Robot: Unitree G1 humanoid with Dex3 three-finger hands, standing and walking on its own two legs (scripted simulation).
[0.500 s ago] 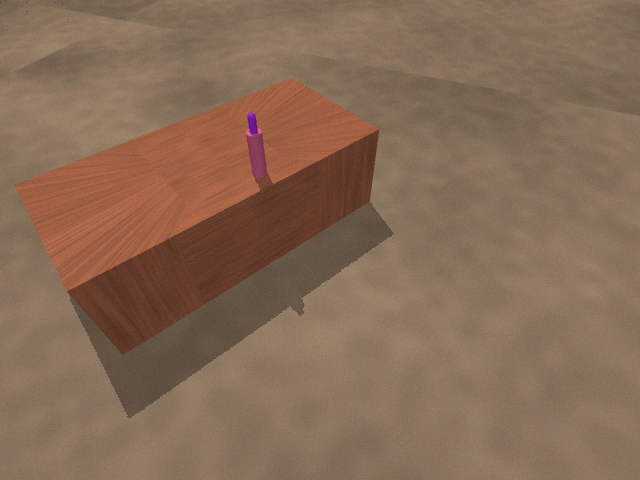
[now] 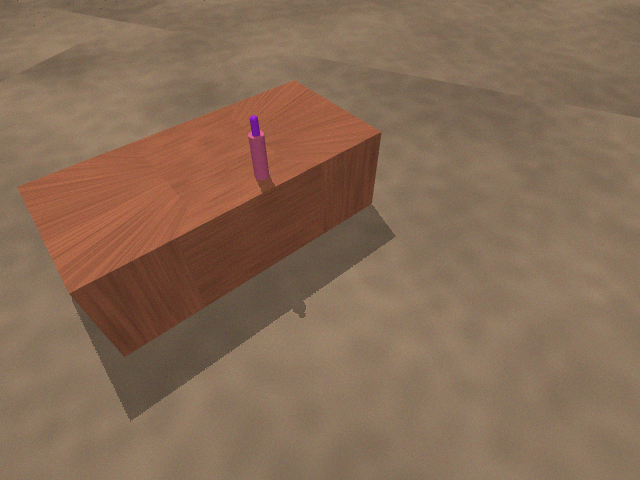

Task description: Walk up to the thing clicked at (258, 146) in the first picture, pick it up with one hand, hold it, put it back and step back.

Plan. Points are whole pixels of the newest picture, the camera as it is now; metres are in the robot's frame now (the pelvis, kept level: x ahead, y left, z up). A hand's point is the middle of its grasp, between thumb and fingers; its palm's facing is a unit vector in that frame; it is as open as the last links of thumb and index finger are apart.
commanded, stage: stand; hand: right
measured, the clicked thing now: (258, 147) +1.13 +0.22 -0.28
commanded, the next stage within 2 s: walk up in 0.62 s
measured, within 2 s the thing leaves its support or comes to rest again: neither
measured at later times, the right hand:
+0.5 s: hand out of the picture +0.08 -0.25 -0.16, palm faces -0.03 +0.94 -0.34, open 7.4 cm
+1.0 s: hand (473, 432) +0.22 -0.21 -0.15, palm faces -0.19 +0.85 -0.49, open 7.4 cm
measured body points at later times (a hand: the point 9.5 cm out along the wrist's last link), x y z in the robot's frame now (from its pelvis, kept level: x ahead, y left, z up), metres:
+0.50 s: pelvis +0.00 +0.00 +0.00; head +0.01 +0.00 +0.45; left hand +0.08 +0.30 -0.13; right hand +0.08 -0.30 -0.13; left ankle +0.00 +0.12 -0.75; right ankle +0.00 -0.13 -0.75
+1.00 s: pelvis +0.08 +0.08 -0.04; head +0.08 +0.12 +0.40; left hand +0.07 +0.43 -0.17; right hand +0.23 -0.25 -0.11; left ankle +0.12 +0.23 -0.75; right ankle +0.00 -0.11 -0.72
